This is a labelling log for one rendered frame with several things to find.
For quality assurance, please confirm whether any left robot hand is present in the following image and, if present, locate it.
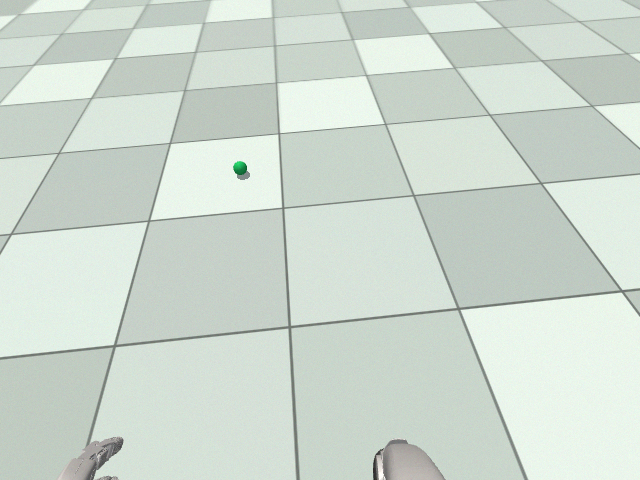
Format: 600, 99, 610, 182
56, 437, 123, 480

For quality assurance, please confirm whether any ball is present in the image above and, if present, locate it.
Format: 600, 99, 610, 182
233, 161, 247, 175

